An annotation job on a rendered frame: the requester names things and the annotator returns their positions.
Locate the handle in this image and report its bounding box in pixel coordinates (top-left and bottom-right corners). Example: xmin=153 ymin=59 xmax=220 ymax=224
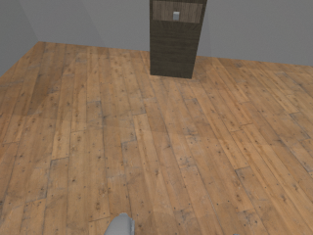
xmin=173 ymin=12 xmax=180 ymax=21

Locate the left robot thigh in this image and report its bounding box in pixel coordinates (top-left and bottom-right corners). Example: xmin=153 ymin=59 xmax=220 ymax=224
xmin=104 ymin=215 xmax=135 ymax=235

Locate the drawer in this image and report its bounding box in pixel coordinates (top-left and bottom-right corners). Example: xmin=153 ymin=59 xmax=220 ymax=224
xmin=153 ymin=0 xmax=203 ymax=24

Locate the cabinet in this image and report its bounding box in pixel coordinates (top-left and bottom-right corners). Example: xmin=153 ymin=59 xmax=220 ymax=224
xmin=150 ymin=0 xmax=207 ymax=79

